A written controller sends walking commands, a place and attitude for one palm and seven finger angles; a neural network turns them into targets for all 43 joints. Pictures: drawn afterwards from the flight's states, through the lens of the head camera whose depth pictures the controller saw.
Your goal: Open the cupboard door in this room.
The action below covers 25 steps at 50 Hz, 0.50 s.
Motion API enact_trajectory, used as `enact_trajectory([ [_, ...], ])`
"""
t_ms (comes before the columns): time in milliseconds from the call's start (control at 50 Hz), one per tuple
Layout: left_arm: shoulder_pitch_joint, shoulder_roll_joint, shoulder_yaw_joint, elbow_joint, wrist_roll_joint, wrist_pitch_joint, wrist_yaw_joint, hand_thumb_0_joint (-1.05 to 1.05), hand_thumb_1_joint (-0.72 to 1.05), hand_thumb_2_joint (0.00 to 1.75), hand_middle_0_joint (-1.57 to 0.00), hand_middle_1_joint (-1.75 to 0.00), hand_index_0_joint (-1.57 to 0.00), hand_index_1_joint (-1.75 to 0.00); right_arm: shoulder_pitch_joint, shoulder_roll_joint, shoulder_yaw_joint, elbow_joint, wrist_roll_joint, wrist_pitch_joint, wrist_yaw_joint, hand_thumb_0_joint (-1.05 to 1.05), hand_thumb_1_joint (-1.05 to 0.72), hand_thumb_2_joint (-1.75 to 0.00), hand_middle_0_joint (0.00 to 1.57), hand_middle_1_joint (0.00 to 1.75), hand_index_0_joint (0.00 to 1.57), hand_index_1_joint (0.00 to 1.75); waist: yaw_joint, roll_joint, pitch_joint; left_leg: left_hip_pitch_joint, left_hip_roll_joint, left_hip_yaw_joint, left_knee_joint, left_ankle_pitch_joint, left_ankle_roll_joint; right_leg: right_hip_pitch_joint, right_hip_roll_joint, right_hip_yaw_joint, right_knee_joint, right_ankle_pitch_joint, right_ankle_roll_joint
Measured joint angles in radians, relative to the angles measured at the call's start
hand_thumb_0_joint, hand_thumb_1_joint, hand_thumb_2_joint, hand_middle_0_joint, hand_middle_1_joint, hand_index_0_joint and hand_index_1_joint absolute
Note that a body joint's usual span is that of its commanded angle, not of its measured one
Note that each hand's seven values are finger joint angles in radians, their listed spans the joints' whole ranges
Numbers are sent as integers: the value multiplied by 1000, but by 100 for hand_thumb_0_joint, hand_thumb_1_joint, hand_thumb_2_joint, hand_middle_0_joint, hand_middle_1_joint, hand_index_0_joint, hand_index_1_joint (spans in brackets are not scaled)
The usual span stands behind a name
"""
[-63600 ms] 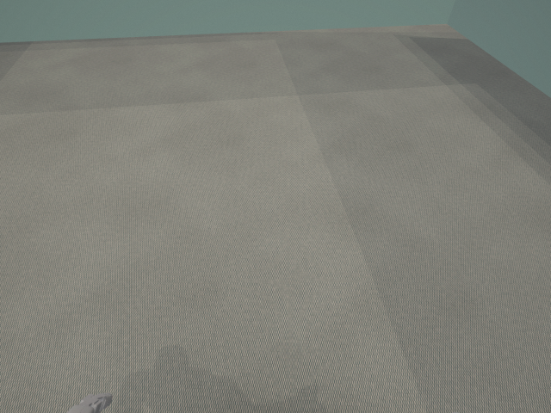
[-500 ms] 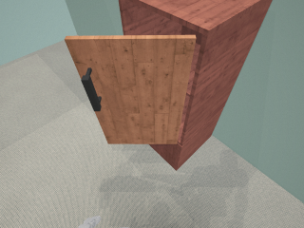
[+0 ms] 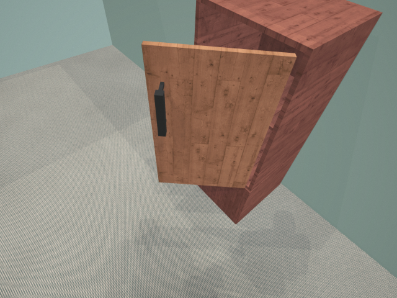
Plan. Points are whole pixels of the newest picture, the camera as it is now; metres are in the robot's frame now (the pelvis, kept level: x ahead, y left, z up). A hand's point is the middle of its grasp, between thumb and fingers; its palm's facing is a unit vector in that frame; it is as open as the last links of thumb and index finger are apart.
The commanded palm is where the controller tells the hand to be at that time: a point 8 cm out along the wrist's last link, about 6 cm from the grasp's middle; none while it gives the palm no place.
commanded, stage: come to a stop and stand still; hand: left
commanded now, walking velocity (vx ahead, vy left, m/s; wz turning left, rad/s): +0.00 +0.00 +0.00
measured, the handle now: (162, 109) +0.57 +0.15 +0.03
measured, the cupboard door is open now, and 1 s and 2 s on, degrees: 46 46 46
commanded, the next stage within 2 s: none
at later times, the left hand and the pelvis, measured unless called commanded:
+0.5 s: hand out of the picture -0.11 +0.16 -0.18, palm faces +0.07 -0.98 -0.16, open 7.4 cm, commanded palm none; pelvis -0.06 +0.01 +0.00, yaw +0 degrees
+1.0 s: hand out of the picture -0.11 +0.19 -0.18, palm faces +0.04 -0.99 -0.16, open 7.3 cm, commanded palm none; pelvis -0.09 +0.03 +0.00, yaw -2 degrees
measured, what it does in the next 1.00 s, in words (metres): steps on the spot: right foot, then left foot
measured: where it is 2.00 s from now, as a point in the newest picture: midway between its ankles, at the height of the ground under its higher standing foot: outside the picture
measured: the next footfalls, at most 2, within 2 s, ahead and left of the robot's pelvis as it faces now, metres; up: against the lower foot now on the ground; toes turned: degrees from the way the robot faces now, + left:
right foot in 0.14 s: -0.03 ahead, -0.13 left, +0.00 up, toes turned -3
left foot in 0.68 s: +0.02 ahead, +0.07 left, +0.00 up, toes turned +2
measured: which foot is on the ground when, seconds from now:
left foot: down 0.00-0.58, up 0.60-0.66, down 0.68-1.00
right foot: up 0.00-0.12, down 0.14-0.76, up 0.78-1.00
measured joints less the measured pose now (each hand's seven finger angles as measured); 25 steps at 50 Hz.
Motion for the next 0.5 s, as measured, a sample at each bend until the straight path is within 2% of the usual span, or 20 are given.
enact_trajectory([
  [60, 19, -23, -14, 20, -1, -2, 2, 1, 91, 90, -19, -30, -20, -30, 17, -9, -5, 21, 1, -2, -1, -1, -93, -90, 20, 29, 20, 30, -11, 10, -10, 0, -12, 12, -30, 25, 7, 78, 0, -4, -157, 0, -11],
  [140, 36, -48, -26, 38, -2, -22, 8, 1, 91, 90, -19, -30, -20, -30, 47, -21, -9, 67, 5, 6, 3, -1, -93, -90, 20, 29, 20, 30, -14, 6, -24, -13, -33, 28, -47, 48, -4, 172, -5, -8, -379, 111, -37],
  [200, 51, -76, -37, 53, -5, -37, 8, 1, 91, 90, -19, -30, -20, -30, 76, -40, -13, 104, 6, 13, 2, 0, -93, -90, 20, 29, 20, 30, -22, 37, -29, -5, -23, 15, -62, 58, -52, 185, 5, -18, -406, 140, -23],
  [220, 60, -81, -40, 58, -6, -42, 8, 1, 91, 90, -19, -30, -20, -30, 87, -43, -12, 115, 5, 13, 4, 0, -93, -90, 20, 29, 20, 30, -25, 41, -32, -3, -21, 14, -62, 61, -57, 189, 7, -19, -410, 143, -20],
  [340, 83, -84, -46, 92, -9, -43, 12, 1, 91, 90, -20, -30, -20, -30, 149, -17, 2, 169, 4, 13, 7, 0, -92, -90, 20, 29, 20, 30, -45, 20, -39, 10, -11, 19, -52, 66, -15, 196, 18, -14, -391, 144, -18],
  [440, 80, -93, -38, 82, -2, -39, 13, 0, 91, 90, -20, -30, -20, -30, 182, 4, 0, 194, 0, 25, 6, 1, -91, -90, 20, 29, 20, 30, -40, 14, -42, 8, -28, 11, -108, 94, -29, 154, 6, -18, -354, 101, -47],
  [500, 96, -102, -32, 75, -2, -44, 15, 0, 91, 90, -20, -30, -20, -30, 181, 6, -5, 202, -2, 35, 6, 1, -91, -90, 20, 29, 20, 30, -30, 30, -39, 2, -33, 2, -133, 95, -53, 142, 6, -19, -365, 110, -55],
])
